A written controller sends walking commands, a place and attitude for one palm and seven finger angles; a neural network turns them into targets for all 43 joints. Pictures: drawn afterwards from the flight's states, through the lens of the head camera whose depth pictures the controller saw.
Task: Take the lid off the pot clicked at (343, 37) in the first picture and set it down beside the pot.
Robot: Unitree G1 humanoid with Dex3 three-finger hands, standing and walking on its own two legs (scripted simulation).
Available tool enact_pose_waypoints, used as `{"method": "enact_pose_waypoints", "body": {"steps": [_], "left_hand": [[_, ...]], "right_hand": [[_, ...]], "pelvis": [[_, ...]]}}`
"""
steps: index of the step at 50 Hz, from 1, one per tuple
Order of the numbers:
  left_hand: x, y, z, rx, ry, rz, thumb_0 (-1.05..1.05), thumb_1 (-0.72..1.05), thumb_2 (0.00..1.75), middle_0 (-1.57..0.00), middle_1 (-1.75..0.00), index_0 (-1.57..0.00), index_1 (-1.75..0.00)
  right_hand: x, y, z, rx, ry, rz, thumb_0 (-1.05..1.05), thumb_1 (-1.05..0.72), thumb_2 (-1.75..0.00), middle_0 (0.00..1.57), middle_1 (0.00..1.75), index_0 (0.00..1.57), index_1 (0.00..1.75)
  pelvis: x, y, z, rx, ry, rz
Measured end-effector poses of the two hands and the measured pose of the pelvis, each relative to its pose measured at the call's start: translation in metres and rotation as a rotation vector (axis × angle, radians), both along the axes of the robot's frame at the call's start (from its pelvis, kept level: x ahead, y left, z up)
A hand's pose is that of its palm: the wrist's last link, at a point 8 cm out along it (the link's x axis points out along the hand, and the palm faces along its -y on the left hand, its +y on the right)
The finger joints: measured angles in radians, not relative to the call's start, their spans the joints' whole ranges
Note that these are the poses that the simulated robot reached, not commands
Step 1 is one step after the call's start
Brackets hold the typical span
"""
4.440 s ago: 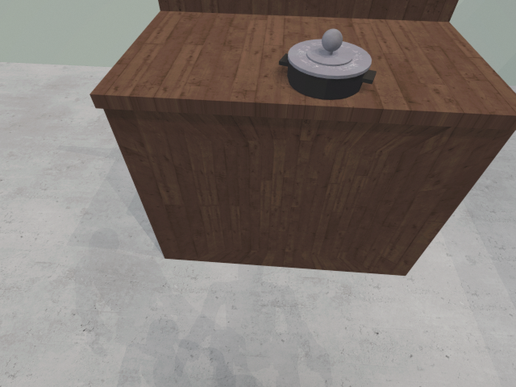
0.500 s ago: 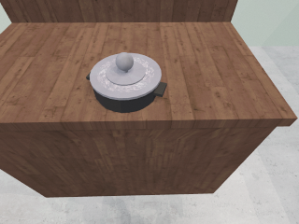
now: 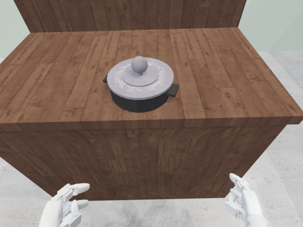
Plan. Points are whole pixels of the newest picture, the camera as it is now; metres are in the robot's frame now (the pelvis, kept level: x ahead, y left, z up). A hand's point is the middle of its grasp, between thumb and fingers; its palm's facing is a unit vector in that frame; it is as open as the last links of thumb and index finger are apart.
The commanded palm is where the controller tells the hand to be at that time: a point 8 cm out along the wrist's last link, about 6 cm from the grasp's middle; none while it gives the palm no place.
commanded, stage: lift the closed hand beside the body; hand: left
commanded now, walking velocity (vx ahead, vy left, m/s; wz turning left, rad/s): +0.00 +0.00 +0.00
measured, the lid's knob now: (139, 64) +0.52 +0.08 +0.17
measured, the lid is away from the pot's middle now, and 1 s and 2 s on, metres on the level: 0.00 0.00 0.00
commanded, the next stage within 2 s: raise the hand higher, near the body in 0.28 s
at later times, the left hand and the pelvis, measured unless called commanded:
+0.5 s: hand (16, 209) +0.13 +0.27 +0.11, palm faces +0.33 -0.85 -0.42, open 3.1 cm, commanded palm +0.07 +0.29 +0.14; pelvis -0.02 +0.03 +0.00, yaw +0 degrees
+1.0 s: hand (2, 193) +0.14 +0.26 +0.17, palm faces +0.40 -0.83 -0.39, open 3.1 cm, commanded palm +0.08 +0.29 +0.20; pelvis -0.03 +0.02 +0.00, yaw -1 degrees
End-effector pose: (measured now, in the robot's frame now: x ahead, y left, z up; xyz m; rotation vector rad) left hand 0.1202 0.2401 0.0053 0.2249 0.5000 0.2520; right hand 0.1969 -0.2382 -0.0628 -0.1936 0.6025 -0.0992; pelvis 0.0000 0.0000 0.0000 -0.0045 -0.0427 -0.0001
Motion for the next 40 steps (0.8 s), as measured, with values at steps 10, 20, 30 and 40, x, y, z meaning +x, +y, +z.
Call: {"method": "enact_pose_waypoints", "body": {"steps": [10,20,30,40], "left_hand": [[-0.023,0.033,0.049,0.069,-0.171,0.039,0.02,0.9,0.9,-1.01,-1.18,-1.01,-1.19],[-0.026,0.062,0.105,0.22,-0.344,0.023,0.02,0.89,0.9,-1.25,-1.44,-1.25,-1.45],[-0.027,0.065,0.133,0.293,-0.466,-0.011,0.02,0.89,0.9,-1.3,-1.49,-1.29,-1.5],[-0.023,0.062,0.156,0.322,-0.598,-0.03,0.02,0.89,0.9,-1.31,-1.5,-1.3,-1.5]], "right_hand": [[0.017,0.045,0.024,-0.041,-0.07,0.148,0.01,-0.91,-0.9,0.2,0.3,0.2,0.3],[-0.026,0.071,-0.005,0.009,0.053,0.153,0.01,-0.9,-0.9,0.2,0.3,0.2,0.3],[-0.049,0.056,-0.01,-0.019,0.064,0.109,0.02,-0.9,-0.9,0.2,0.3,0.2,0.3],[-0.045,0.037,0.005,-0.058,0.0,0.076,0.02,-0.9,-0.9,0.2,0.3,0.2,0.3]], "pelvis": [[-0.009,0.013,0.002,-0.01,-0.031,0.013],[-0.014,0.023,0.002,-0.016,-0.056,0.006],[-0.025,0.026,0.001,-0.02,-0.069,-0.003],[-0.03,0.021,0.002,-0.022,-0.085,-0.013]]}}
